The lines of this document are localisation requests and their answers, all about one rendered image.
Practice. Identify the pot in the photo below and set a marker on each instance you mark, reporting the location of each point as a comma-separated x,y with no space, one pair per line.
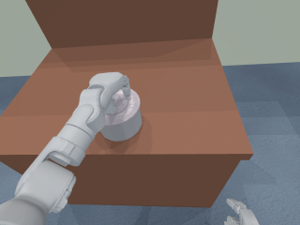
125,131

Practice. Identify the table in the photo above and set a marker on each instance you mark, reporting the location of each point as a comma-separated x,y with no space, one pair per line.
192,136

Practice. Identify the right robot hand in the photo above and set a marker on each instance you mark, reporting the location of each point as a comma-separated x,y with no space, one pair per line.
246,216

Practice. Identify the left robot upper arm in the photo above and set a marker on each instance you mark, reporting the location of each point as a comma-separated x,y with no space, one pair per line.
47,190

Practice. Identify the left robot hand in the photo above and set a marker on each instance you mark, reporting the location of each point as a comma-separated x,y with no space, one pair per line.
115,81

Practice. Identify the lid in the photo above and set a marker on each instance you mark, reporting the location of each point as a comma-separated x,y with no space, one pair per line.
127,109

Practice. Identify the robot left forearm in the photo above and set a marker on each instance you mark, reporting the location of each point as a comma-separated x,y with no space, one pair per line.
69,146

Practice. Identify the knob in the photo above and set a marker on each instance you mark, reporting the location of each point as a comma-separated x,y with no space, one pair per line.
117,99

